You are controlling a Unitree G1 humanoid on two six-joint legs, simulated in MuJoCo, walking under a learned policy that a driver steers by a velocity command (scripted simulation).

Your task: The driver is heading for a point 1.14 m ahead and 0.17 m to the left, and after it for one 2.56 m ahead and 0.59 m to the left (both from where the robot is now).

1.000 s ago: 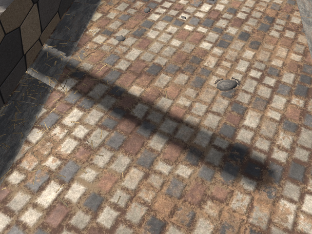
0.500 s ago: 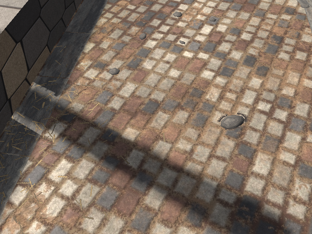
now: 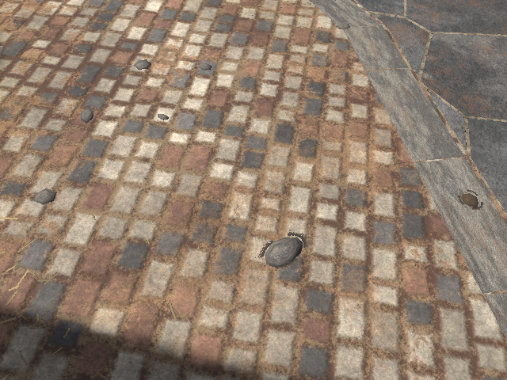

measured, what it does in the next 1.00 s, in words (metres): walks ahead, turning left: right foot, then left foot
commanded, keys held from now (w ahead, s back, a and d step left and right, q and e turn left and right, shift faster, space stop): w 0.10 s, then w+q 0.90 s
